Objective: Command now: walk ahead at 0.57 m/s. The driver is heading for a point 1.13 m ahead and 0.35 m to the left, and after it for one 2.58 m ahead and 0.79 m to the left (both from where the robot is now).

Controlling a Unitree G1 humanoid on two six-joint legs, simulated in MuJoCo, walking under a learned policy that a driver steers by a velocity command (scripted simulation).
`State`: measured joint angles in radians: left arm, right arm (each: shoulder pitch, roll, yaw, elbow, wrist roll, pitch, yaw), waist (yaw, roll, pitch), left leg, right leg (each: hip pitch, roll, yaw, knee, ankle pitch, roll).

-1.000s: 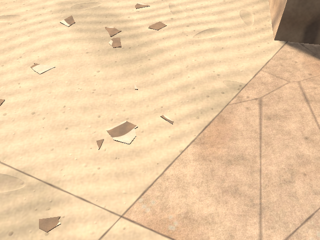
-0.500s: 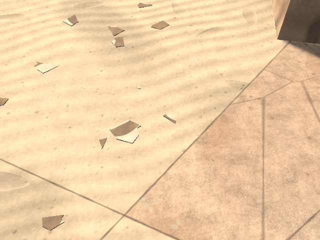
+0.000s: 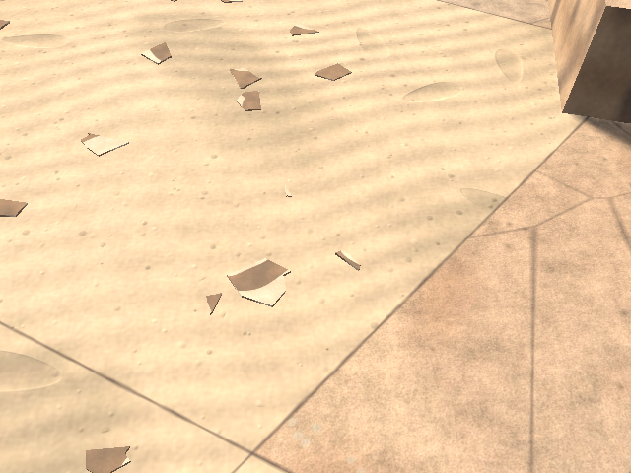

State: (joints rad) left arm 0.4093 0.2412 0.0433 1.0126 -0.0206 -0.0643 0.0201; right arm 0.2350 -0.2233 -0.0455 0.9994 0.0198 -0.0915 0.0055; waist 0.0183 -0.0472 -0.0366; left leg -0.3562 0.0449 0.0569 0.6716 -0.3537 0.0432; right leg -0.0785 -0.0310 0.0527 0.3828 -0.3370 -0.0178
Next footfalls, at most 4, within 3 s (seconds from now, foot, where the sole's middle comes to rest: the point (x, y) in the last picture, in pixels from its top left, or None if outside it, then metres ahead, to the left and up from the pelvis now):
0.44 right None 0.32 -0.07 -0.78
0.72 left None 0.23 0.16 -0.78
1.42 right None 0.47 -0.14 -0.78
1.92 left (286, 353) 0.83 0.08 -0.78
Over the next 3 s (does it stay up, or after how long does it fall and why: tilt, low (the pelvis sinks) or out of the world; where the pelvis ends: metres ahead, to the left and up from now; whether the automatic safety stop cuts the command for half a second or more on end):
stays up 1.45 0.56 -0.01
